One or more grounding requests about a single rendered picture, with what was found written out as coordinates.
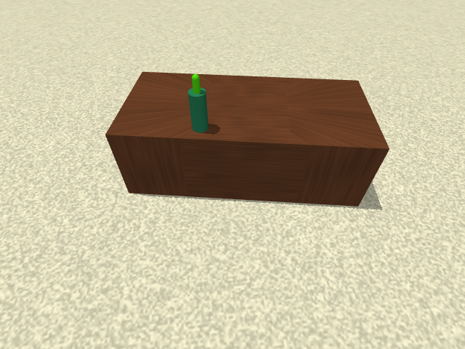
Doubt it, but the bottle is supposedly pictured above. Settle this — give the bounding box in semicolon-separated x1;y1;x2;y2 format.
188;74;209;133

